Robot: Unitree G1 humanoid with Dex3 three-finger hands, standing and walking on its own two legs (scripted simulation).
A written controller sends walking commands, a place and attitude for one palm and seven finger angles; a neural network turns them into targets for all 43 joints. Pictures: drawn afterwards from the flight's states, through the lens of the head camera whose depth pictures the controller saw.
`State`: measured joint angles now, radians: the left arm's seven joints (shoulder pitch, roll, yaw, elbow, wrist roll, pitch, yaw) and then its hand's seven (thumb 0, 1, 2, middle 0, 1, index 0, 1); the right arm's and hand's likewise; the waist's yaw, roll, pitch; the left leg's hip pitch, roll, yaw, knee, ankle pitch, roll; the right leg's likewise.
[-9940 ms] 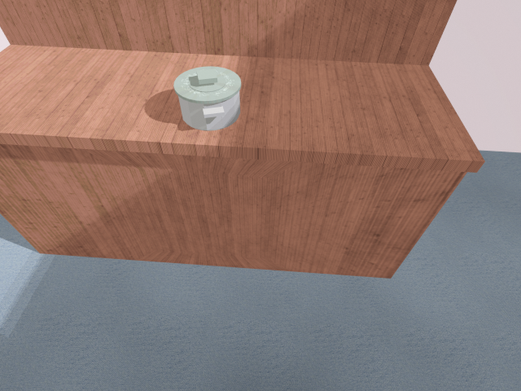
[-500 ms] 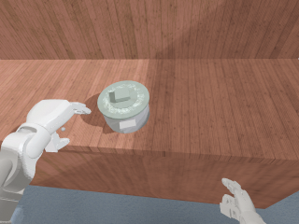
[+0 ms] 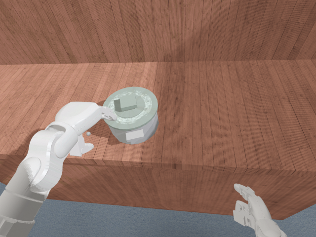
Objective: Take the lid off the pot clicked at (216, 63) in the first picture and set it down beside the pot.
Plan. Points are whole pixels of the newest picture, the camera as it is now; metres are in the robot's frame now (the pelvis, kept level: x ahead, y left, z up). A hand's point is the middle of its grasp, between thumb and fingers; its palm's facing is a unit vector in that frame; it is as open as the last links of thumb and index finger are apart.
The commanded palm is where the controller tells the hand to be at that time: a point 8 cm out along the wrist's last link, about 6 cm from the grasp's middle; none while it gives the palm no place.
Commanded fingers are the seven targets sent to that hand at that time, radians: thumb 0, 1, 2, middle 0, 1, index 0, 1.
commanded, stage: move the open hand above the knob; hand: left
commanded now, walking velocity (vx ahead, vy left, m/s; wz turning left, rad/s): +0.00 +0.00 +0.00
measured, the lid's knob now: (128, 102) +0.47 +0.15 +0.05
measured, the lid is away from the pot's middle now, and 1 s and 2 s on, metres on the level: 0.00 0.00 0.00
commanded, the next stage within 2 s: lower the open fingers around the knob in 1.98 s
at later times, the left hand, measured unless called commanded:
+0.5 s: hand (105, 116) +0.37 +0.18 +0.10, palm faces -0.30 -0.06 -0.95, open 10.3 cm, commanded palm +0.37 +0.18 +0.18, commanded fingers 0.00 -0.28 1.34 -0.81 -0.08 -0.81 -0.08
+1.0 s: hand (115, 96) +0.44 +0.17 +0.12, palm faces -0.28 -0.07 -0.96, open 10.3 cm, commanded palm +0.42 +0.16 +0.18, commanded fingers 0.00 -0.28 1.34 -0.81 -0.08 -0.81 -0.08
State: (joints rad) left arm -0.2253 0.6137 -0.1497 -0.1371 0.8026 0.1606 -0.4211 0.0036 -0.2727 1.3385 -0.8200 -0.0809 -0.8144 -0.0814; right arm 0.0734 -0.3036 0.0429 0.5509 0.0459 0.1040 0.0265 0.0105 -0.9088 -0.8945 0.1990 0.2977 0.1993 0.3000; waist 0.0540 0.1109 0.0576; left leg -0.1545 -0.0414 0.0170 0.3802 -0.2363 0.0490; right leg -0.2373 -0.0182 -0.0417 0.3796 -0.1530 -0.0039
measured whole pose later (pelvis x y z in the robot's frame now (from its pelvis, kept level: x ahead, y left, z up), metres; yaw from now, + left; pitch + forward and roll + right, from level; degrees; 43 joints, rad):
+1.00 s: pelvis +0.01 -0.01 +0.00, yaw -1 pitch +4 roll +0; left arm -0.72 0.49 -0.25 0.44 0.85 0.26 -0.36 0.00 -0.27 1.34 -0.82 -0.08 -0.82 -0.08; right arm 0.12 -0.29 0.05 0.62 0.08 0.11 0.01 0.01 -0.91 -0.89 0.20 0.30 0.20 0.30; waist -0.01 0.08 0.02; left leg -0.20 -0.03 0.02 0.38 -0.25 0.04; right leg -0.30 -0.01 -0.04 0.39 -0.17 -0.01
